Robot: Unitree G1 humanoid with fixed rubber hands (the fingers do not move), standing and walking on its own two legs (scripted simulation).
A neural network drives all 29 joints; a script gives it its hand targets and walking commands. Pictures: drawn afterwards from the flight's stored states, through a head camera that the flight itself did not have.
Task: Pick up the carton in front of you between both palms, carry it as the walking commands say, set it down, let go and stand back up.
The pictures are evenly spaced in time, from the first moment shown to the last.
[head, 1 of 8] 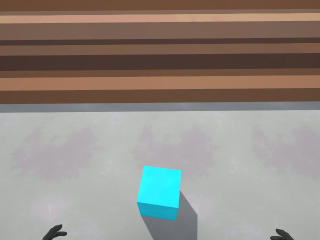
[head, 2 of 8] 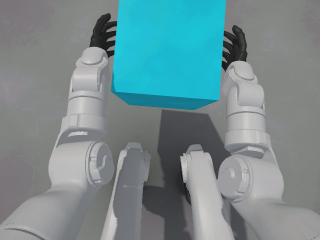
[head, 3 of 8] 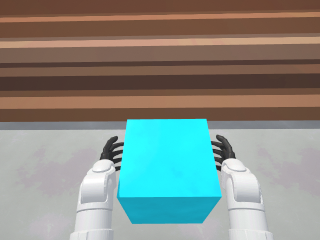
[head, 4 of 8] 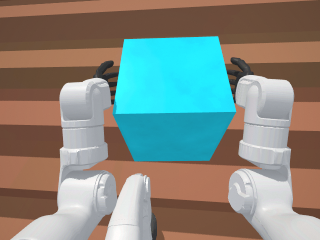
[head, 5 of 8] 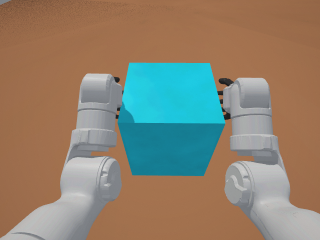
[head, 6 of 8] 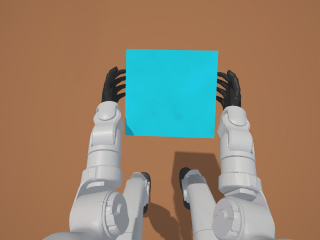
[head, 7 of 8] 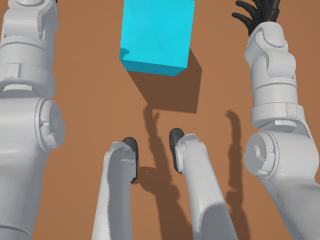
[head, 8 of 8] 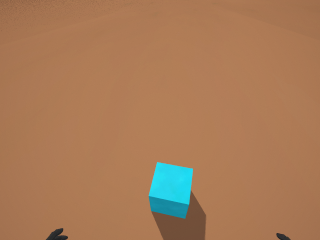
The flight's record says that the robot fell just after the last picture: no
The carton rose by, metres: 2.38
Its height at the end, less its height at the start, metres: +1.63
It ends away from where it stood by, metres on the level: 4.69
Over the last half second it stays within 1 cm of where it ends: yes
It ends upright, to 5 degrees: yes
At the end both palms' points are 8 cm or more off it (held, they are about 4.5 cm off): yes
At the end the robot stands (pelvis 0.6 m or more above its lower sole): yes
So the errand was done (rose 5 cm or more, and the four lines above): yes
